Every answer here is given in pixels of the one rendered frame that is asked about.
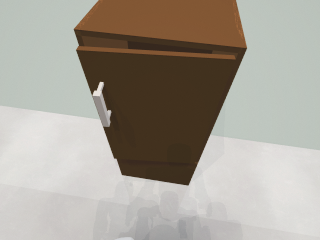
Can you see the cupboard door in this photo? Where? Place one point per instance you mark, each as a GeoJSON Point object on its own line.
{"type": "Point", "coordinates": [161, 102]}

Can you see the handle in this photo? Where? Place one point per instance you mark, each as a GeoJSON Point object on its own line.
{"type": "Point", "coordinates": [101, 106]}

